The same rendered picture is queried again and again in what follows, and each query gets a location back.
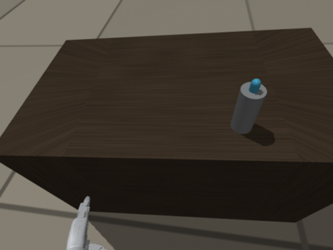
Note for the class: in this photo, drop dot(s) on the bottle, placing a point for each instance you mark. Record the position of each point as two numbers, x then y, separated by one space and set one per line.
249 102

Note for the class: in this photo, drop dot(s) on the left robot hand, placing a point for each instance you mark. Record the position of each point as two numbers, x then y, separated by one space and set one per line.
78 231

